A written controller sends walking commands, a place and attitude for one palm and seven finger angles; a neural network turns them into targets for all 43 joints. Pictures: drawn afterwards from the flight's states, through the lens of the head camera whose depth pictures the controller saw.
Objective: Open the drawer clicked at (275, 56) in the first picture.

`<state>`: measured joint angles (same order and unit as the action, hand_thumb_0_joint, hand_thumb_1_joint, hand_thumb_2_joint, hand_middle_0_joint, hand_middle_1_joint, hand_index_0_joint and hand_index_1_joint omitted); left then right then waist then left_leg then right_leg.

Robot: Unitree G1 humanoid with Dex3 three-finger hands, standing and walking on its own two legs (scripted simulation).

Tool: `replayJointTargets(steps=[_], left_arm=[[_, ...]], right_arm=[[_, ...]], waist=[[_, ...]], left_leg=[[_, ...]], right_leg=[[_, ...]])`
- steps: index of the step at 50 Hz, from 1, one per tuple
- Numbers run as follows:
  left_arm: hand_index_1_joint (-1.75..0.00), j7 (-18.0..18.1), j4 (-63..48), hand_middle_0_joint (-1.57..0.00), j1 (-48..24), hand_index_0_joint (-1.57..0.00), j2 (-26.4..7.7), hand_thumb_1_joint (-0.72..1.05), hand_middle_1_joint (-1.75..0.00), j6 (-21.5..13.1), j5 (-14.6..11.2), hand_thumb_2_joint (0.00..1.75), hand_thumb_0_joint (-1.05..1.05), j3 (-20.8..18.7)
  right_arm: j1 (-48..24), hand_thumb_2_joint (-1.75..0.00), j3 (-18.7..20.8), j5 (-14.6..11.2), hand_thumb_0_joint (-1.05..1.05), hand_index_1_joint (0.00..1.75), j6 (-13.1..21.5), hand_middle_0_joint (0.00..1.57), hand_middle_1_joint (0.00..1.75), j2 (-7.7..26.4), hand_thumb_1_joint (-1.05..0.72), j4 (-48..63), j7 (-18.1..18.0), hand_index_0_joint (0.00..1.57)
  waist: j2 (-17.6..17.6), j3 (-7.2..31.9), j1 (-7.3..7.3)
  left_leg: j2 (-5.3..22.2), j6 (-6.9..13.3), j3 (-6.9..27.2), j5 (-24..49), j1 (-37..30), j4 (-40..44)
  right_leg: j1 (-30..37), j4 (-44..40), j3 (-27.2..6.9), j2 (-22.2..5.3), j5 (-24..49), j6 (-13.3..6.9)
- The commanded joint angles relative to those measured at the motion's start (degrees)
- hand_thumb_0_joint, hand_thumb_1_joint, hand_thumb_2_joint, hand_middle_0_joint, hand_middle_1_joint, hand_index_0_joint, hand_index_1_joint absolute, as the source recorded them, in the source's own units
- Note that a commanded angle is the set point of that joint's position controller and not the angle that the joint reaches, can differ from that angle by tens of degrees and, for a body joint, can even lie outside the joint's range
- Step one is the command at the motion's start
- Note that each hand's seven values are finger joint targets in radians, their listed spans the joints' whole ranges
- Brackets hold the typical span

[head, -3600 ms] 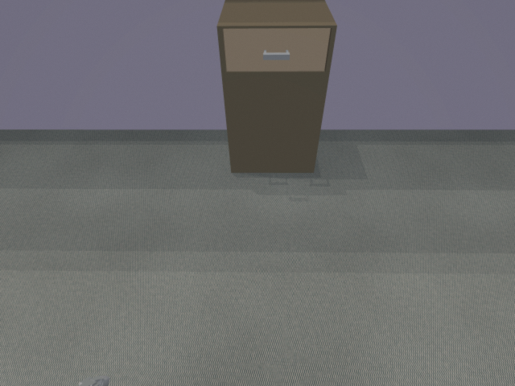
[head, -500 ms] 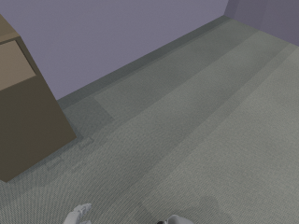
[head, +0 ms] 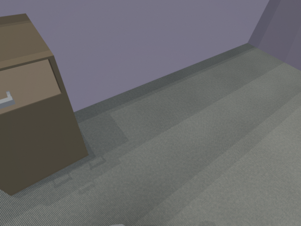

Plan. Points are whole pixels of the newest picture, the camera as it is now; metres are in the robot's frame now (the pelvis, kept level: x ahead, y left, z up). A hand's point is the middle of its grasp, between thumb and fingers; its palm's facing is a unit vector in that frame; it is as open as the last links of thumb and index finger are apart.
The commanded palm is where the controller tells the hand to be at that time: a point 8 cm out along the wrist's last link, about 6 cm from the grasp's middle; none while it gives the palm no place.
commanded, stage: turn to face it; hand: left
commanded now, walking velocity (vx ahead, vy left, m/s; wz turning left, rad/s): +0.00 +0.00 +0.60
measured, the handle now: out of the picture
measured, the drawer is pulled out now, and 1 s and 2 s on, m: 0.00 0.00 0.00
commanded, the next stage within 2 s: take the last steps up to it in 1.10 s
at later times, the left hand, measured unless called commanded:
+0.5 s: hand out of the picture +0.01 +0.17 -0.13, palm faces +0.31 -0.90 -0.31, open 7.4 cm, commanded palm none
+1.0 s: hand out of the picture -0.12 +0.19 -0.16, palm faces +0.57 -0.78 -0.27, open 7.4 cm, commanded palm none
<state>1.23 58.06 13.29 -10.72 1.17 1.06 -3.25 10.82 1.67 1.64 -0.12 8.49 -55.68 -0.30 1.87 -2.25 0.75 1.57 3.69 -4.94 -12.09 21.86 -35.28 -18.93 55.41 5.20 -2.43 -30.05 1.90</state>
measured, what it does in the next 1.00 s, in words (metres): steps on the spot, turning left: right foot, then left foot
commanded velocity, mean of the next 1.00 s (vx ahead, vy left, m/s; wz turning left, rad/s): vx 0.00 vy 0.00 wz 0.50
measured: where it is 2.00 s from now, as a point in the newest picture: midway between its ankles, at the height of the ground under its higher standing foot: outside the picture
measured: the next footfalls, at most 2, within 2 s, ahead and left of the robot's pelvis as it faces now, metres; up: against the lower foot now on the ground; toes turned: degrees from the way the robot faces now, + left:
right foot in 0.40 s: +0.04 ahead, -0.16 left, +0.00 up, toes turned +11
left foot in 0.80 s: -0.06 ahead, +0.09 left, +0.00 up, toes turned +35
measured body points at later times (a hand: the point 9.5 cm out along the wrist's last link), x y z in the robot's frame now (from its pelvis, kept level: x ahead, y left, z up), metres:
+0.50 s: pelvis -0.01 -0.05 +0.01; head +0.01 -0.08 +0.46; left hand +0.00 +0.22 -0.11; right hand +0.10 -0.29 -0.15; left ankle +0.01 +0.07 -0.66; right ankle +0.00 -0.17 -0.73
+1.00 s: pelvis -0.03 -0.02 +0.01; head -0.01 +0.02 +0.46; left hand -0.15 +0.23 -0.14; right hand +0.20 -0.17 -0.11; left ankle -0.09 +0.07 -0.73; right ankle +0.03 -0.16 -0.65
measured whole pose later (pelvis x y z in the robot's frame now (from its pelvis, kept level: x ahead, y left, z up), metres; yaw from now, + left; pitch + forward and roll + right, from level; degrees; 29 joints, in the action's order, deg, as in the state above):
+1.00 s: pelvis -0.03 -0.02 +0.01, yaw +32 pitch +0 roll -1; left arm 0.8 55.0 13.5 -15.7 3.7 1.0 -4.4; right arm 7.1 2.2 1.3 -1.2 11.9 -51.7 -0.2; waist 1.7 -4.7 1.5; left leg 1.4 1.2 -3.1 -16.2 13.5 -30.2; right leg -26.3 61.5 3.2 -7.0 -25.2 4.7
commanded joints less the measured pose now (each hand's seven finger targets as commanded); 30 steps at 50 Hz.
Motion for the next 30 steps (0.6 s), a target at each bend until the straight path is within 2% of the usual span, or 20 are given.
replayJointTargets(steps=[1,3,4,5,8,11,13,15,17,18,19,20,21,22,23,24,25,26,28,30], left_arm=[[-0.3,-0.3,-4.4,-0.2,1.4,-0.2,-5.3,0.9,-0.3,-0.5,0.1,0.9,0.0,-1.7],[-0.3,-0.3,-4.5,-0.2,2.0,-0.2,-5.0,0.9,-0.3,-0.1,0.1,0.9,0.0,-1.9],[-0.3,-0.2,-4.8,-0.2,1.8,-0.2,-5.1,0.9,-0.3,0.0,0.1,0.9,0.0,-2.0],[-0.3,-0.3,-5.1,-0.2,1.1,-0.2,-5.1,0.9,-0.3,0.1,0.1,0.9,0.0,-2.1],[-0.3,0.0,-6.4,-0.2,-0.2,-0.2,-4.9,0.9,-0.3,0.3,0.0,0.9,0.0,-2.2],[-0.3,0.1,-7.5,-0.2,-1.5,-0.2,-4.8,0.9,-0.3,0.5,-0.2,0.9,0.0,-2.1],[-0.3,0.2,-7.8,-0.2,-0.8,-0.2,-5.0,0.9,-0.3,0.5,-0.4,0.9,0.0,-2.0],[-0.3,0.2,-7.5,-0.2,1.6,-0.2,-5.5,0.9,-0.3,0.6,-0.6,0.9,0.0,-2.1],[-0.3,0.4,-6.7,-0.2,6.1,-0.2,-6.4,0.9,-0.3,0.7,-0.9,0.9,0.0,-2.5],[-0.3,0.6,-6.1,-0.2,9.4,-0.2,-7.8,0.9,-0.3,0.5,-0.7,0.9,0.0,-2.9],[-0.3,1.1,-6.5,-0.2,10.4,-0.2,-12.5,0.9,-0.3,0.2,0.4,0.9,0.0,-3.8],[-0.3,1.3,-9.0,-0.2,4.5,-0.2,-16.6,0.9,-0.3,0.3,0.8,0.9,0.0,-3.8],[-0.3,1.7,-11.2,-0.2,-2.7,-0.2,-14.6,0.9,-0.3,0.2,0.2,0.9,0.0,-2.9],[-0.3,1.5,-12.5,-0.2,-7.3,-0.2,-12.3,0.9,-0.3,-0.6,0.1,0.9,0.0,-2.6],[-0.3,1.2,-12.6,-0.2,-8.5,-0.2,-10.8,0.9,-0.3,-0.9,0.0,0.9,0.0,-2.0],[-0.3,1.0,-12.1,-0.2,-8.1,-0.2,-9.3,0.9,-0.3,-1.3,0.0,0.9,0.0,-1.5],[-0.3,1.1,-11.7,-0.2,-6.6,-0.2,-8.7,0.9,-0.3,-1.5,0.0,0.9,0.0,-1.2],[-0.3,1.0,-11.2,-0.2,-4.2,-0.2,-8.9,0.9,-0.3,-1.7,0.1,0.9,0.0,-1.2],[-0.3,1.1,-9.8,-0.2,0.6,-0.2,-9.9,0.9,-0.3,-1.8,0.2,0.9,0.0,-1.4],[-0.3,0.9,-8.5,-0.2,3.8,-0.2,-10.9,0.9,-0.3,-1.5,0.4,0.9,0.0,-1.6]], right_arm=[[2.0,-0.9,2.9,-0.3,0.0,0.3,0.3,0.2,0.3,11.8,-0.9,3.7,-0.7,0.2],[1.8,-0.9,3.4,-0.5,0.0,0.3,0.2,0.2,0.3,12.2,-0.9,4.2,-0.6,0.2],[2.2,-0.9,3.6,-0.5,0.0,0.3,0.1,0.2,0.3,12.3,-0.9,4.4,-0.5,0.2],[2.7,-0.9,3.7,-0.5,0.0,0.3,0.0,0.2,0.3,12.4,-0.9,4.4,-0.5,0.2],[3.4,-0.9,4.3,-0.4,0.0,0.3,-0.4,0.2,0.3,13.1,-0.9,4.3,-0.4,0.2],[4.3,-0.9,5.0,-0.3,0.0,0.3,-0.9,0.2,0.3,13.9,-0.9,4.4,-0.2,0.2],[3.7,-0.9,5.2,-0.1,0.0,0.3,-1.3,0.2,0.3,14.5,-0.9,4.6,-0.1,0.2],[2.6,-0.9,5.6,-0.1,0.0,0.3,-1.6,0.2,0.3,14.9,-0.9,5.2,0.1,0.2],[0.5,-0.9,5.9,-0.1,0.0,0.3,-2.2,0.2,0.3,14.9,-0.9,6.1,0.3,0.2],[-1.1,-0.9,6.0,-0.4,0.0,0.3,-2.6,0.2,0.3,13.8,-0.9,6.8,0.5,0.2],[-1.0,-0.9,5.6,-1.0,0.0,0.3,-3.0,0.2,0.3,10.0,-0.9,7.7,0.7,0.2],[-1.0,-0.9,5.6,-0.6,0.0,0.3,-2.7,0.2,0.3,8.7,-0.9,8.8,0.5,0.2],[-1.2,-0.9,6.0,0.0,0.0,0.3,-2.9,0.2,0.3,11.8,-0.9,8.4,0.9,0.2],[1.6,-0.9,6.0,0.1,0.0,0.3,-3.4,0.2,0.3,10.9,-0.9,7.0,1.4,0.2],[2.5,-0.9,5.8,0.1,0.0,0.3,-3.6,0.2,0.3,10.3,-0.9,5.8,1.7,0.2],[3.5,-0.9,5.5,0.0,0.0,0.3,-3.4,0.2,0.3,10.4,-0.9,5.5,1.9,0.2],[4.1,-0.9,5.3,-0.3,0.0,0.3,-3.2,0.2,0.3,9.8,-0.9,5.5,2.0,0.2],[3.0,-0.9,5.0,-0.4,0.0,0.3,-3.1,0.2,0.3,9.3,-0.9,5.6,2.0,0.2],[-0.7,-0.9,4.5,-0.4,0.0,0.3,-3.1,0.2,0.3,9.1,-0.9,6.7,1.9,0.2],[-4.3,-0.9,4.1,-0.5,0.0,0.3,-3.2,0.2,0.3,8.7,-0.9,7.7,1.9,0.2]], waist=[[-8.6,4.3,-0.59],[-8.1,6.3,-0.77],[-8.0,7.0,-1.17],[-6.8,7.2,-1.41],[-8.7,7.1,-2.22],[-10.3,6.8,-2.93],[-11.2,6.6,-2.63],[-11.7,7.2,-1.71],[-11.7,6.7,0.43],[-8.7,6.1,2.13],[4.5,5.1,2.8],[15.9,1.1,1.94],[8.1,-1.4,-0.81],[7.4,-1.6,-3.73],[7.9,-3.3,-4.23],[8.1,-3.8,-4.42],[8.1,-2.9,-4.13],[8.3,-2.2,-3.01],[8.5,-0.2,-0.38],[8.3,-0.3,1.46]], left_leg=[[13.8,5.3,20.7,3.2,-7.6,20.4],[12.0,4.9,19.4,0.0,-8.4,20.8],[11.7,4.9,19.7,-1.1,-9.0,20.9],[11.5,5.1,20.8,-1.2,-9.6,21.1],[11.6,5.8,23.0,-2.2,-10.9,20.8],[11.5,6.3,26.3,-3.0,-9.7,20.7],[10.5,6.0,27.8,-2.7,-8.4,20.5],[8.9,4.8,28.0,-1.8,-6.7,20.3],[5.9,1.6,26.8,-5.7,-0.7,20.4],[3.1,-1.3,24.6,-10.2,5.9,17.2],[-3.4,-5.1,16.1,-15.0,16.0,1.9],[-7.3,-7.2,7.1,-17.2,20.4,-16.4],[-3.1,-5.6,10.2,-15.4,15.1,-25.8],[-2.3,-5.6,9.6,-10.8,12.7,-30.8],[-1.4,-6.3,7.8,-8.6,12.1,-33.7],[-0.6,-7.0,6.4,-6.9,13.3,-34.4],[-0.5,-7.3,5.6,-6.4,14.0,-33.7],[-0.3,-7.7,4.7,-6.9,14.7,-32.1],[0.4,-8.4,3.2,-9.3,14.4,-27.1],[0.5,-8.4,1.7,-11.1,12.6,-22.8]], right_leg=[[-10.0,9.5,-4.9,-2.4,5.2,0.9],[-9.2,7.6,-4.7,-2.1,7.1,1.3],[-9.2,6.4,-4.6,-1.9,7.2,1.5],[-9.5,5.5,-4.7,-1.7,7.4,1.6],[-9.9,1.0,-4.8,-1.4,5.7,2.1],[-7.5,-4.3,-4.8,-0.3,3.5,1.9],[-4.6,-8.4,-4.8,0.8,3.2,1.4],[0.2,-14.8,-4.0,2.2,3.8,0.8],[9.1,-24.7,-2.6,3.1,8.1,-0.2],[16.3,-33.8,-3.8,1.0,10.8,-1.3],[20.4,-43.7,-17.1,-12.0,0.3,-5.6],[12.0,-48.7,-29.8,-26.1,-4.0,-11.1],[0.7,-48.2,-23.7,-25.7,0.3,-10.8],[-2.0,-46.9,-17.6,-20.6,4.4,-8.8],[-2.1,-44.4,-12.7,-16.9,10.5,-7.1],[1.5,-41.3,-8.2,-15.0,18.5,-6.8],[4.5,-39.4,-5.3,-14.5,25.2,-6.6],[8.6,-37.6,-3.8,-14.4,30.8,-6.7],[14.4,-35.1,-3.1,-15.9,38.9,-7.7],[15.7,-33.8,-2.1,-17.2,43.2,-8.0]])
